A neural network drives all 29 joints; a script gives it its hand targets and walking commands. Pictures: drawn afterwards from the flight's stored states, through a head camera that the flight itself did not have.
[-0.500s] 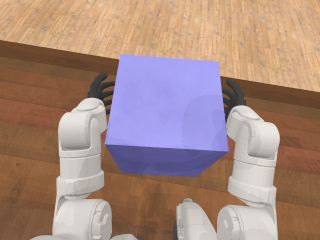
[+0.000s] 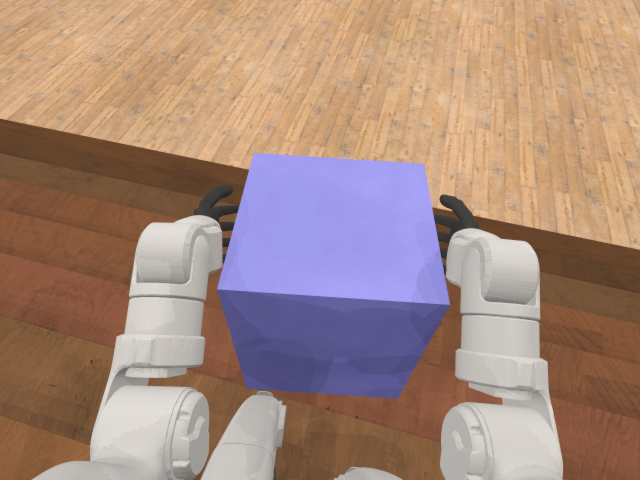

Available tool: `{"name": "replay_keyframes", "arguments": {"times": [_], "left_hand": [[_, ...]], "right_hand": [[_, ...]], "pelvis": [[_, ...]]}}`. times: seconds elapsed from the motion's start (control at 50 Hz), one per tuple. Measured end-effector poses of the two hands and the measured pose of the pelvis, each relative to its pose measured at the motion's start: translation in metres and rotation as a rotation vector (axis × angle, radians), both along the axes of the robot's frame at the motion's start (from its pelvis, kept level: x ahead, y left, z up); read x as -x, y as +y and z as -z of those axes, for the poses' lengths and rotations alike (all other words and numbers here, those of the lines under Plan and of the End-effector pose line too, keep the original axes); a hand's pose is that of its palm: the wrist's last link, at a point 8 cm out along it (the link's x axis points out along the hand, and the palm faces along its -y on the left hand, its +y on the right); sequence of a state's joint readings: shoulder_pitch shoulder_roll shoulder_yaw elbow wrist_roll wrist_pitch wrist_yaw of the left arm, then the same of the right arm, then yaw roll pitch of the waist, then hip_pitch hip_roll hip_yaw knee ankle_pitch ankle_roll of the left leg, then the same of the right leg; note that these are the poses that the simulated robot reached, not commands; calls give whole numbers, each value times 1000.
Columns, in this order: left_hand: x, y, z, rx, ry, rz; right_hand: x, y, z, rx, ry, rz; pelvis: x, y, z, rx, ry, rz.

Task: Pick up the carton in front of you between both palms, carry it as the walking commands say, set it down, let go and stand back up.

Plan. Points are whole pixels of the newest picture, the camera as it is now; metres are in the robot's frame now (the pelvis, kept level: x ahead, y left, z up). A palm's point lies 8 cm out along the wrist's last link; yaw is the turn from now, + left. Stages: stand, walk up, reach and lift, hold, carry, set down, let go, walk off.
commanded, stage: carry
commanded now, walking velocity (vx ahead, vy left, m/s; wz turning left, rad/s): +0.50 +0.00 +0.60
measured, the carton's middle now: (329, 283) +0.34 +0.02 +0.02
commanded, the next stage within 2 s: none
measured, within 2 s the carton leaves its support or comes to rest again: neither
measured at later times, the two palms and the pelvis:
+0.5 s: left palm (291, 147) +0.71 +0.13 -0.08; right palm (436, 144) +0.74 -0.17 -0.07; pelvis +0.38 -0.04 -0.17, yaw +11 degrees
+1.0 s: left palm (257, 119) +1.00 +0.28 -0.25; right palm (354, 101) +1.12 +0.00 -0.25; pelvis +0.76 -0.02 -0.36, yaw +19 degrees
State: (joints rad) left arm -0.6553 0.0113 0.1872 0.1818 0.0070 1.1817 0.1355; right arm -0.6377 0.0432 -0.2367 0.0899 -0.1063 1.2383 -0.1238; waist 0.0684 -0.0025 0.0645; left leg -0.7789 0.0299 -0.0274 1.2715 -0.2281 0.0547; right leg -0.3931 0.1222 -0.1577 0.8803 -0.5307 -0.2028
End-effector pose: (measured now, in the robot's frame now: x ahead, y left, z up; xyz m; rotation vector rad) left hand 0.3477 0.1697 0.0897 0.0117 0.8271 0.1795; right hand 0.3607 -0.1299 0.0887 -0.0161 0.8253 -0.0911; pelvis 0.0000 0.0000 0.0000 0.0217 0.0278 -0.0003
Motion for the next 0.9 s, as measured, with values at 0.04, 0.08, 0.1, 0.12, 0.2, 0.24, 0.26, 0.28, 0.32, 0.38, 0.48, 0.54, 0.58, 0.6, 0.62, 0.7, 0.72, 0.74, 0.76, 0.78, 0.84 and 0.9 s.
{"name": "replay_keyframes", "arguments": {"times": [0.04, 0.08, 0.1, 0.12, 0.2, 0.24, 0.26, 0.28, 0.32, 0.38, 0.48, 0.54, 0.58, 0.6, 0.62, 0.7, 0.72, 0.74, 0.76, 0.78, 0.84, 0.9], "left_hand": [[-25, -10, 15, 2, 5, 5], [-51, -16, 27, 1, -8, 4], [-64, -18, 32, -1, -18, 0], [-77, -19, 37, -4, -31, -5], [-134, -16, 58, -7, -101, -34], [-172, -19, 69, -4, -159, -16], [-192, -24, 75, 1, -181, 2], [-211, -31, 81, 0, -190, 19], [-245, -43, 95, -10, -182, 43], [-283, -51, 124, -17, -109, 33], [-346, -44, 163, 5, -84, -49], [-387, -37, 185, 9, -138, -110], [-411, -30, 202, -15, -169, -156], [-421, -26, 212, -25, -170, -179], [-429, -21, 223, -26, -163, -205], [-444, 1, 264, -25, -82, -320], [-448, 7, 272, -25, -64, -349], [-452, 14, 279, -27, -49, -376], [-458, 21, 284, -29, -37, -401], [-465, 28, 289, -31, -29, -422], [-498, 52, 298, -29, -48, -469], [-543, 76, 306, -36, -113, -486]], "right_hand": [[-21, -10, 16, -6, 5, 18], [-45, -16, 30, -20, -7, 30], [-58, -18, 37, -28, -17, 33], [-72, -19, 44, -35, -30, 32], [-136, -15, 66, -48, -99, 9], [-170, -19, 73, -39, -158, 18], [-186, -25, 78, -29, -181, 27], [-200, -31, 86, -25, -192, 37], [-227, -43, 104, -26, -181, 56], [-270, -51, 132, -35, -110, 48], [-360, -43, 160, -4, -83, -43], [-425, -33, 172, 13, -139, -117], [-468, -22, 186, -7, -172, -168], [-486, -15, 195, -12, -174, -192], [-502, -9, 205, -11, -168, -220], [-549, 24, 252, -21, -90, -315], [-559, 34, 263, -31, -69, -335], [-569, 43, 273, -42, -52, -354], [-580, 52, 283, -51, -37, -372], [-590, 61, 291, -59, -27, -387], [-627, 87, 307, -73, -41, -418], [-673, 112, 318, -96, -101, -422]], "pelvis": [[-24, -3, 5, -5, 12, -5], [-51, -6, 13, -6, 22, -9], [-65, -7, 18, -5, 25, -11], [-80, -8, 23, -3, 27, -12], [-150, -12, 55, 19, 5, -37], [-187, -14, 81, 14, -14, -41], [-203, -14, 92, -3, -17, -48], [-217, -14, 102, -7, -16, -60], [-244, -14, 119, -11, -10, -94], [-285, -18, 129, -22, 8, -130], [-360, -38, 157, -4, 23, -184], [-414, -56, 191, -4, 23, -205], [-447, -64, 217, 27, 24, -209], [-461, -69, 227, 30, 29, -219], [-474, -73, 236, 27, 35, -233], [-525, -81, 255, 26, 34, -301], [-537, -81, 258, 23, 34, -317], [-550, -80, 260, 21, 34, -331], [-563, -79, 262, 21, 34, -340], [-576, -76, 264, 21, 34, -347], [-620, -66, 276, 21, 31, -353], [-667, -49, 298, 33, 18, -342]]}}
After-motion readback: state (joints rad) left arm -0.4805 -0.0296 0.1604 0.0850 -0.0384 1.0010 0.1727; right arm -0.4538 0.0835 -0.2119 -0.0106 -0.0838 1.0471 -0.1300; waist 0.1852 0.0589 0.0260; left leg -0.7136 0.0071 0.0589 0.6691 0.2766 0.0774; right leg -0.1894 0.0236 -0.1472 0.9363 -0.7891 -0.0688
